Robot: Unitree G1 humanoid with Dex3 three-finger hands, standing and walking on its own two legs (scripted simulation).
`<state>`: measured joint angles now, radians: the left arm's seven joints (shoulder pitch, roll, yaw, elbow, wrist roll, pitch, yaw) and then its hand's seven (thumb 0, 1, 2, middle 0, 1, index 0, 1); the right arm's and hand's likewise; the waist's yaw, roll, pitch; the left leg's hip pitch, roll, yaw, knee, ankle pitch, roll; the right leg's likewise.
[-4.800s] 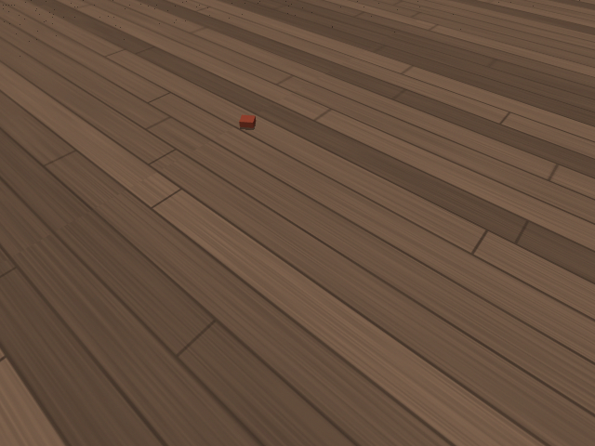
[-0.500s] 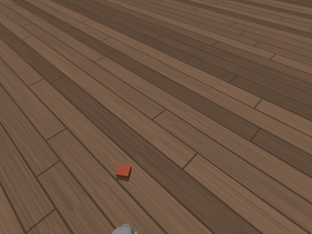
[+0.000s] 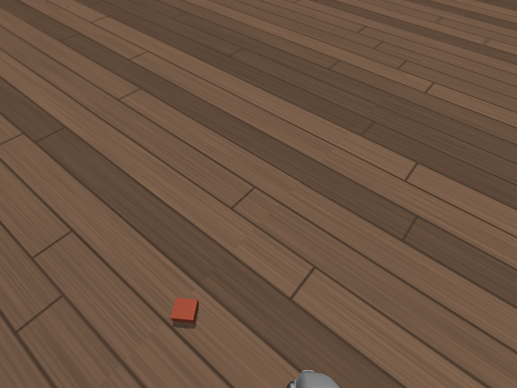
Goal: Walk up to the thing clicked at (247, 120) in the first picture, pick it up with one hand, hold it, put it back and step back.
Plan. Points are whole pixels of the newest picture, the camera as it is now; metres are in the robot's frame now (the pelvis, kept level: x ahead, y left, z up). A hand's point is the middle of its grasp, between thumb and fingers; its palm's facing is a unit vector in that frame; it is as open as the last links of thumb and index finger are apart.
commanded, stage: walk up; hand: left
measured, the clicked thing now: (185, 310) +0.50 +0.26 -0.74
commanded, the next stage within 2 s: stand in 1.70 s
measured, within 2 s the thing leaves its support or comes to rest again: neither
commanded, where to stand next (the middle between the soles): +0.13 -0.01 m, yaw +0 degrees
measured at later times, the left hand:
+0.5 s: hand out of the picture +0.11 +0.28 -0.16, palm faces +0.01 -0.94 -0.34, open 7.4 cm
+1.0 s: hand (102, 380) +0.17 +0.26 -0.13, palm faces +0.03 -0.94 -0.34, open 7.4 cm
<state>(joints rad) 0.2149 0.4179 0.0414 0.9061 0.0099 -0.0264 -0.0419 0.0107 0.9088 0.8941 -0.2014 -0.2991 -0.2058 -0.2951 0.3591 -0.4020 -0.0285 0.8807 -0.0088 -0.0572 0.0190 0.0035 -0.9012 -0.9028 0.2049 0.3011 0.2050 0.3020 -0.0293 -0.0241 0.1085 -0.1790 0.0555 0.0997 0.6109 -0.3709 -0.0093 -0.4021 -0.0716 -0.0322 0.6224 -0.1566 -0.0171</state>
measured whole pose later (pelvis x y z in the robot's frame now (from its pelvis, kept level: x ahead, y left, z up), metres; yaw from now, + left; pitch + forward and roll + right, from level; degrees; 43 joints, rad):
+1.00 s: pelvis +0.09 +0.00 +0.02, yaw +2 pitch -3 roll +0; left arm 0.05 0.35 -0.01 1.17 0.00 -0.01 -0.01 0.01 0.91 0.89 -0.20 -0.30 -0.21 -0.30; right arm 0.03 -0.35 0.00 1.16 0.00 -0.02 0.01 0.00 -0.91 -0.90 0.20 0.30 0.20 0.30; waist 0.02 0.01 0.04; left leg -0.13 0.03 0.03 0.34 -0.16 -0.01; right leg -0.12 -0.04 -0.04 0.33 -0.16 0.03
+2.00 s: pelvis +0.10 +0.00 +0.02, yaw +2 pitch -2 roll +0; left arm 0.09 0.35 0.00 1.15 0.01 0.00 0.00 0.01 0.91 0.89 -0.20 -0.30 -0.21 -0.30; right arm 0.08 -0.35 0.00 1.15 -0.01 -0.01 0.01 0.00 -0.91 -0.90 0.20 0.30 0.20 0.30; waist 0.00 0.01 0.03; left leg -0.11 0.03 0.02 0.32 -0.17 -0.02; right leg -0.10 -0.04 -0.05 0.31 -0.17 0.03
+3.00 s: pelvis +0.11 +0.00 +0.02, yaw +2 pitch -2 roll +0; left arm 0.11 0.35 0.00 1.14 0.01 0.00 0.00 0.01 0.91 0.89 -0.20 -0.30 -0.21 -0.30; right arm 0.10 -0.35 0.00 1.14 -0.01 -0.01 0.01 0.00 -0.91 -0.90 0.20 0.30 0.20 0.30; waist 0.00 0.01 0.03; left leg -0.10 0.03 0.02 0.31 -0.18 -0.02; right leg -0.08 -0.04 -0.05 0.30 -0.18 0.02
